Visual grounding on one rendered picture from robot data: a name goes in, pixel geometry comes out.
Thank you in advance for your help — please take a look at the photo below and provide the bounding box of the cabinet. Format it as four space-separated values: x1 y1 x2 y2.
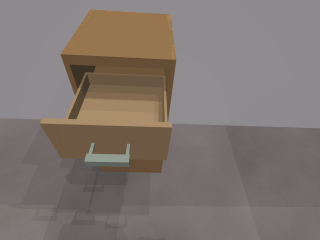
60 9 176 173

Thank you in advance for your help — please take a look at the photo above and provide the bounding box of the drawer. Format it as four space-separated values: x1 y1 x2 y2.
40 72 172 161

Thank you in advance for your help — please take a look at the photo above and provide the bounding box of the handle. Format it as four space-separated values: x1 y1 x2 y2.
84 143 131 167

